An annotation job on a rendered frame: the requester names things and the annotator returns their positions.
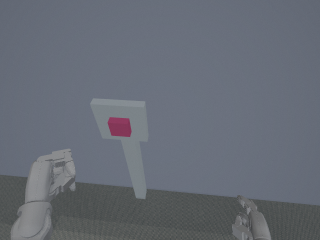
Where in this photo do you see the left robot forearm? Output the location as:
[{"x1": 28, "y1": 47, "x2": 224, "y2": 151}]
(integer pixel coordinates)
[{"x1": 10, "y1": 200, "x2": 53, "y2": 240}]

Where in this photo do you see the right robot hand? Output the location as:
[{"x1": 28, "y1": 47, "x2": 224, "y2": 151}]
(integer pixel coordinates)
[{"x1": 232, "y1": 195, "x2": 272, "y2": 240}]

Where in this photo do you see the button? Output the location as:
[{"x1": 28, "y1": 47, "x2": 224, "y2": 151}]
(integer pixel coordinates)
[{"x1": 107, "y1": 117, "x2": 132, "y2": 137}]

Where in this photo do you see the panel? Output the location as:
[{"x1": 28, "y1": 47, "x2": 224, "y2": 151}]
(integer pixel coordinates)
[{"x1": 90, "y1": 98, "x2": 149, "y2": 199}]

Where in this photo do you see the left robot hand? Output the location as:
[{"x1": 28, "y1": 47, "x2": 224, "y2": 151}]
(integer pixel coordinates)
[{"x1": 25, "y1": 148, "x2": 76, "y2": 204}]

